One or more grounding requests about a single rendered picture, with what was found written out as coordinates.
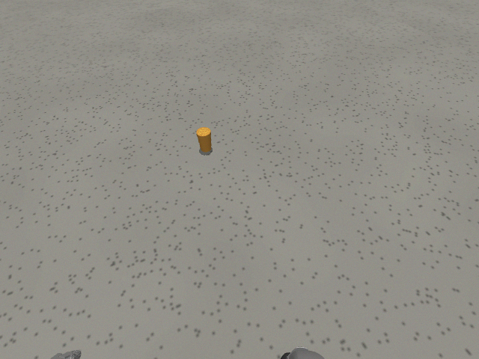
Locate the cup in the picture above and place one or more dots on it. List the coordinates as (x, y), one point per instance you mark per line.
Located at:
(204, 138)

